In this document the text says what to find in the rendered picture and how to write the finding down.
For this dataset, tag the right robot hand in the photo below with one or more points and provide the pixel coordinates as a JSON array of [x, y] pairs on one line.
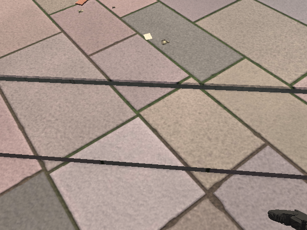
[[296, 219]]

